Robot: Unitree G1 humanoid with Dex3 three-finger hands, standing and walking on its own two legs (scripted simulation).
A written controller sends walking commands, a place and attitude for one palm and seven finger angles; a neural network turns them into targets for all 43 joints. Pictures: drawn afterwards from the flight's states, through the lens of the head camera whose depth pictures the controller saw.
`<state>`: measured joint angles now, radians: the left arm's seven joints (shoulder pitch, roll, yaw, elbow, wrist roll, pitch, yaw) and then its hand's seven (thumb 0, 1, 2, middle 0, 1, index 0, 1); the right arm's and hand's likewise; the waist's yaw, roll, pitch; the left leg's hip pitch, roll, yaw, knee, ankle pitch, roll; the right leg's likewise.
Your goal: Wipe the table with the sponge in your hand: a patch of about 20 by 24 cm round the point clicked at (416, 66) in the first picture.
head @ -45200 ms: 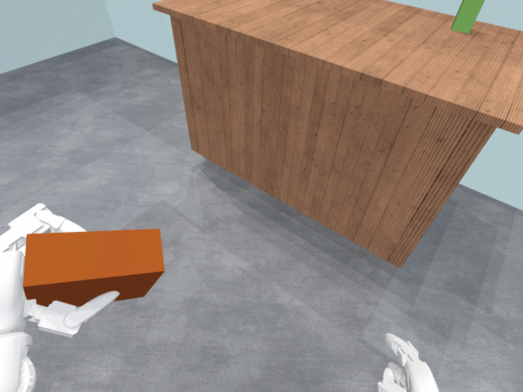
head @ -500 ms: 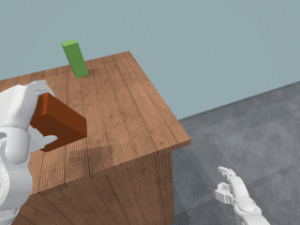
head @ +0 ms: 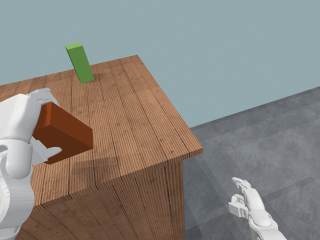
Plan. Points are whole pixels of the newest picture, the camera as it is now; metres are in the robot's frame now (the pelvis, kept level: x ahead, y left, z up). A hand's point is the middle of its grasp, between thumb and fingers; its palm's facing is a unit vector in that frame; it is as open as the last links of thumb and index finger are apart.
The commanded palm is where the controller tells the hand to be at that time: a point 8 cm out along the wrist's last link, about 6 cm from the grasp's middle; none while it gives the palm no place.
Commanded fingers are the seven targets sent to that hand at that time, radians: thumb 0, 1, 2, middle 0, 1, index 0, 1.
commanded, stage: bring the sponge back beside the body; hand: left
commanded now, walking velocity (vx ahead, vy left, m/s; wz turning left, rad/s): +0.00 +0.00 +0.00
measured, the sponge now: (58, 140) +0.22 +0.28 +0.19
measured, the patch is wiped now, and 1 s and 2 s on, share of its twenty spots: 1.00 1.00 1.00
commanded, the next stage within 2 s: step back with the hand held close in 0.08 s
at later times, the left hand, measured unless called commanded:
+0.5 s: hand (51, 118) +0.21 +0.24 +0.27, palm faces +0.47 -0.78 -0.40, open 9.6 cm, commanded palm +0.15 +0.30 +0.29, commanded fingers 0.00 0.10 1.30 -1.20 -1.60 -1.20 -1.60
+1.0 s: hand out of the picture +0.14 +0.29 +0.30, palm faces +0.61 -0.76 -0.23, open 9.6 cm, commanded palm +0.08 +0.32 +0.29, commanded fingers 0.00 0.10 1.30 -1.20 -1.60 -1.20 -1.60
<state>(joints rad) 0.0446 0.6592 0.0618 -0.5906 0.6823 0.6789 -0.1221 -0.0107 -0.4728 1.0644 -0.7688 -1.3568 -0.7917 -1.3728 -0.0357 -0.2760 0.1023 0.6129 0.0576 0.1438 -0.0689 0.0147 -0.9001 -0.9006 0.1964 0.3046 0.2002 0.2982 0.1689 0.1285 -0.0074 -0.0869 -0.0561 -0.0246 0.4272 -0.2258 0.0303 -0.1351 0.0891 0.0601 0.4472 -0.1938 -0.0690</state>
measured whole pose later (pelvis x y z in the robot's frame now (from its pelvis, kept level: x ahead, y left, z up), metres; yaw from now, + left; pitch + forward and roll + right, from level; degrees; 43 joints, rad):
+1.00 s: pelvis -0.07 +0.03 -0.01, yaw +1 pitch +4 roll -2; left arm 0.13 0.45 0.52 -0.57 -0.07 -0.15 0.17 -0.01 -0.48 1.06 -0.77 -1.36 -0.80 -1.37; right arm 0.21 -0.18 0.02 0.62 0.01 0.03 -0.06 0.01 -0.90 -0.90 0.20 0.30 0.20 0.30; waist 0.02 0.04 -0.13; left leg -0.45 -0.06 -0.04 0.51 -0.12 0.06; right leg -0.25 0.06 0.04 0.61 -0.40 -0.03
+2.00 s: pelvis -0.31 +0.11 -0.01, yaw -3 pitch +0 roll +0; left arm 0.28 0.44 0.47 -0.68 -0.09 -0.05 0.12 -0.01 -0.48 1.07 -0.76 -1.37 -0.79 -1.39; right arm 0.23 -0.17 0.05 0.60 0.02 0.01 -0.01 0.01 -0.90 -0.90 0.20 0.30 0.20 0.30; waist -0.03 -0.01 -0.07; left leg -0.59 -0.03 0.00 0.93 -0.35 -0.02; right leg -0.27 0.07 -0.02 0.53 -0.28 -0.10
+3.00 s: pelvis -0.30 +0.15 +0.00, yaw +1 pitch +0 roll -1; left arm 0.25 0.47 0.52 -0.63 -0.07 -0.15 0.15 -0.01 -0.49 1.07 -0.78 -1.36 -0.80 -1.38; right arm 0.17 -0.23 -0.01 0.60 0.03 -0.03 -0.05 0.01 -0.90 -0.90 0.20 0.30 0.20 0.30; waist 0.00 0.05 0.01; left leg -0.27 0.06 -0.01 0.55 -0.27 -0.03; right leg -0.21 0.04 -0.04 0.48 -0.26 -0.03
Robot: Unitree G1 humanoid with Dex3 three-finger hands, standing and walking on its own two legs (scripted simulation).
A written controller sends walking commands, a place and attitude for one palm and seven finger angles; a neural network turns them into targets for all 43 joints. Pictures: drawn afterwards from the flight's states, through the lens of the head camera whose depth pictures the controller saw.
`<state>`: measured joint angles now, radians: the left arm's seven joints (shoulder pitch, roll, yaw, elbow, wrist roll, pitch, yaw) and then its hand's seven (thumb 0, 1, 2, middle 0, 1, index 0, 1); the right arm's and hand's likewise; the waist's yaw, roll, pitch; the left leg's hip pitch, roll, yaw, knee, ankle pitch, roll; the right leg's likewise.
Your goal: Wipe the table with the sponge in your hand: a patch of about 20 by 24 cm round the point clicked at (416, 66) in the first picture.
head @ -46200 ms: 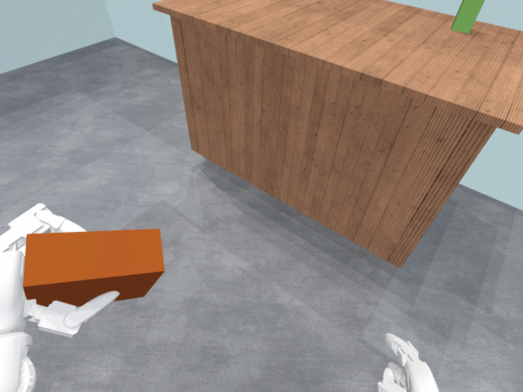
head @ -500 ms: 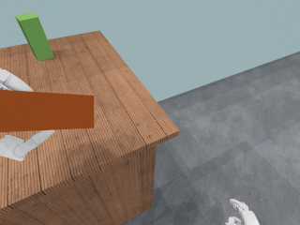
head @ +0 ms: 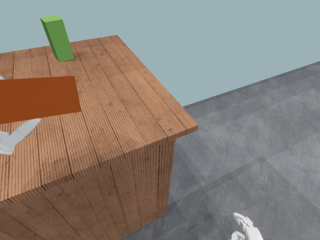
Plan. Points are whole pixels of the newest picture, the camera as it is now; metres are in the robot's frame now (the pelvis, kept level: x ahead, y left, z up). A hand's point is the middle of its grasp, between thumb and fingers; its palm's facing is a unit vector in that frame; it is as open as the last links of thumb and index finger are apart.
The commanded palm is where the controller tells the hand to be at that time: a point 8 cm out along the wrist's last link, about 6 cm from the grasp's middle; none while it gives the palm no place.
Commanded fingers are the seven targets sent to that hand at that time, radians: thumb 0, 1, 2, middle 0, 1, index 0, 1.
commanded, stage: step back with the hand held close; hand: left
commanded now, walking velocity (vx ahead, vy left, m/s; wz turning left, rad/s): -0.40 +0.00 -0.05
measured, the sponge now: (41, 100) +0.25 +0.22 +0.29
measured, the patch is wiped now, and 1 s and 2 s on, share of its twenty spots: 1.00 1.00 1.00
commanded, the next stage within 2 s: stop stepping back and stand still in 0.42 s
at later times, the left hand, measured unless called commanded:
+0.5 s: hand out of the picture +0.11 +0.30 +0.30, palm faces +0.55 -0.82 -0.14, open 9.6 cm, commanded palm +0.04 +0.31 +0.30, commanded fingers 0.00 0.10 1.30 -1.20 -1.60 -1.20 -1.60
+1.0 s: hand out of the picture -0.01 +0.29 +0.27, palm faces +0.39 -0.86 -0.32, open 9.6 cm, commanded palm -0.06 +0.35 +0.30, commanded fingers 0.00 0.10 1.30 -1.20 -1.60 -1.20 -1.60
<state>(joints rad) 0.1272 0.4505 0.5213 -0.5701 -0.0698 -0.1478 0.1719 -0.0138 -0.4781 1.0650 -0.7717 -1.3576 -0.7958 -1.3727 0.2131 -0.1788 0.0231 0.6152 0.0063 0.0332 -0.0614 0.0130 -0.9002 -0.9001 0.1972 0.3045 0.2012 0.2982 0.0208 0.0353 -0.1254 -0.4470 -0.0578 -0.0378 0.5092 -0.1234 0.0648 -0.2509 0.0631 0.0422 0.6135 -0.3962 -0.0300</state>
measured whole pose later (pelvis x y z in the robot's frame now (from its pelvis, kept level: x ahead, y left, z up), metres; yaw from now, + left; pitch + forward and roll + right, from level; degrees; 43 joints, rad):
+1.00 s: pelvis -0.24 +0.08 +0.00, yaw -5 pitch +0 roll +0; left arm 0.28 0.44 0.47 -0.68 -0.09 -0.05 0.12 -0.01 -0.48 1.07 -0.76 -1.37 -0.79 -1.39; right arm 0.23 -0.17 0.05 0.60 0.02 0.01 -0.01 0.01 -0.90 -0.90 0.20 0.30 0.20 0.30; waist -0.03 -0.01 -0.07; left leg -0.59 -0.03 0.00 0.93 -0.35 -0.02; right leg -0.27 0.07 -0.02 0.53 -0.28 -0.10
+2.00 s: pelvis -0.23 +0.12 +0.00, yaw +0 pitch +0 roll -1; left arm 0.25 0.47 0.52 -0.63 -0.07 -0.15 0.15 -0.01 -0.49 1.07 -0.78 -1.36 -0.80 -1.38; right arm 0.17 -0.23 -0.01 0.60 0.03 -0.03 -0.05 0.01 -0.90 -0.90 0.20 0.30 0.20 0.30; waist 0.00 0.05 0.01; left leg -0.27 0.06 -0.01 0.55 -0.27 -0.03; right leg -0.21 0.04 -0.04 0.48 -0.26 -0.03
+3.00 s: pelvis -0.26 +0.13 +0.01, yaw +0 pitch +0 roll -2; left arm 0.25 0.42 0.48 -0.64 -0.06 -0.17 0.15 -0.01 -0.49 1.07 -0.77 -1.37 -0.80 -1.38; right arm 0.17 -0.21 0.01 0.62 0.02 -0.07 -0.05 0.01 -0.90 -0.90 0.20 0.30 0.20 0.30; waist 0.01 0.05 0.02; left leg -0.29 0.04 0.00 0.51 -0.21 -0.01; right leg -0.23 0.02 -0.04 0.43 -0.20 -0.01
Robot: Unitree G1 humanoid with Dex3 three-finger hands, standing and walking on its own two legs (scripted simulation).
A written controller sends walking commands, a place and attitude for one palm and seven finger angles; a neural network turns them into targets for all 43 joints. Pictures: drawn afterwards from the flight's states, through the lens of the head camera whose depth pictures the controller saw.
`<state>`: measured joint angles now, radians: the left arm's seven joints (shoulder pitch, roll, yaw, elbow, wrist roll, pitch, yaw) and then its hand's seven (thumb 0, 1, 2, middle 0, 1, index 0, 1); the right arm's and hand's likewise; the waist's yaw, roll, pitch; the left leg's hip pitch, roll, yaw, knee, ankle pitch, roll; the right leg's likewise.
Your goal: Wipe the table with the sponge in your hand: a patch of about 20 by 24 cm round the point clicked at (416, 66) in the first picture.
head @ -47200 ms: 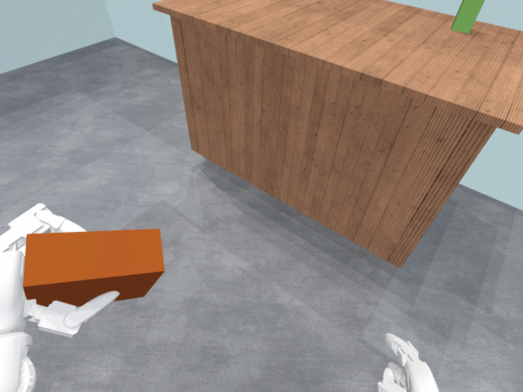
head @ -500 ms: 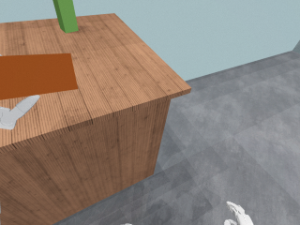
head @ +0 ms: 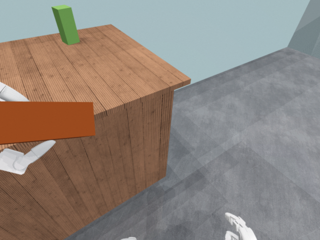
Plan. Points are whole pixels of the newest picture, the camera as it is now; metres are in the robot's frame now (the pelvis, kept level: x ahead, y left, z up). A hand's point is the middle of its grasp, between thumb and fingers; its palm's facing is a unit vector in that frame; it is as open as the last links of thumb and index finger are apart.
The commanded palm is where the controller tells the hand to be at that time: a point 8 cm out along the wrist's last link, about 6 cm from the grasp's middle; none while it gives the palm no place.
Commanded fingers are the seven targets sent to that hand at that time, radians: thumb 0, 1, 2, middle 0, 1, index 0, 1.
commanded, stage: stop stepping back and stand still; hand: left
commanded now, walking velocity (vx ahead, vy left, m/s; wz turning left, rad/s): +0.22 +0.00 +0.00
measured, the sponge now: (58, 123) +0.24 +0.19 +0.25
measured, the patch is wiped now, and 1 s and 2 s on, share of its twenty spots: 1.00 1.00 1.00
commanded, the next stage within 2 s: stand and wait in 0.40 s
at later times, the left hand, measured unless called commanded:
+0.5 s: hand out of the picture +0.18 +0.26 +0.29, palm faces +0.57 -0.76 -0.31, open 9.6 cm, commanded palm +0.14 +0.32 +0.30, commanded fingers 0.00 0.10 1.30 -1.20 -1.60 -1.20 -1.60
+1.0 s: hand out of the picture +0.21 +0.29 +0.29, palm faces +0.58 -0.72 -0.39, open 9.6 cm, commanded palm +0.15 +0.33 +0.30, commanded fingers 0.00 0.10 1.30 -1.20 -1.60 -1.20 -1.60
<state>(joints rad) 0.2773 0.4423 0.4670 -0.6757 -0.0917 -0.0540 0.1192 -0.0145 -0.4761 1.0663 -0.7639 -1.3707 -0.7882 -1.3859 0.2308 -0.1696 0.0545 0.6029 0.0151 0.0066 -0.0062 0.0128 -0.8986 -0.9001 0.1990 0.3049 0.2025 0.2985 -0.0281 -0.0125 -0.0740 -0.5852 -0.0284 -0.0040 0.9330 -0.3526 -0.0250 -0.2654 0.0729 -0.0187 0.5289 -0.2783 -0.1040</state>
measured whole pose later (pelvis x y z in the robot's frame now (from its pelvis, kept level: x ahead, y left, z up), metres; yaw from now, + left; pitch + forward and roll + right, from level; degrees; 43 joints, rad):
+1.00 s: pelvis +0.01 +0.04 +0.01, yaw +4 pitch +0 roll -1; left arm 0.25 0.47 0.52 -0.63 -0.07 -0.15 0.15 -0.01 -0.49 1.07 -0.78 -1.36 -0.80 -1.38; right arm 0.17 -0.23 -0.01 0.60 0.03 -0.03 -0.05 0.01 -0.90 -0.90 0.20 0.30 0.20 0.30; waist 0.00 0.05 0.01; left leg -0.27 0.06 -0.01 0.55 -0.27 -0.03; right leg -0.21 0.04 -0.04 0.48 -0.26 -0.03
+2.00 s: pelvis -0.02 +0.05 +0.01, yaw +4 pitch +0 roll -2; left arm 0.25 0.42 0.48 -0.64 -0.06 -0.17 0.15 -0.01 -0.49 1.07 -0.77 -1.37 -0.80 -1.38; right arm 0.17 -0.21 0.01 0.62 0.02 -0.07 -0.05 0.01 -0.90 -0.90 0.20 0.30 0.20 0.30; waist 0.01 0.05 0.02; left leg -0.29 0.04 0.00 0.51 -0.21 -0.01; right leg -0.23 0.02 -0.04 0.43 -0.20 -0.01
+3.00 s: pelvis -0.02 +0.05 +0.01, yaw +4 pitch +0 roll -2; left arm 0.25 0.42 0.49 -0.62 -0.06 -0.17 0.15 -0.01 -0.49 1.07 -0.77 -1.37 -0.80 -1.38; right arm 0.17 -0.21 0.01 0.62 0.02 -0.07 -0.05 0.01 -0.90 -0.90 0.20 0.30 0.20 0.30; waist 0.01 0.05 0.02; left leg -0.29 0.04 0.00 0.51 -0.21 -0.01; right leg -0.22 0.02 -0.03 0.42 -0.19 0.00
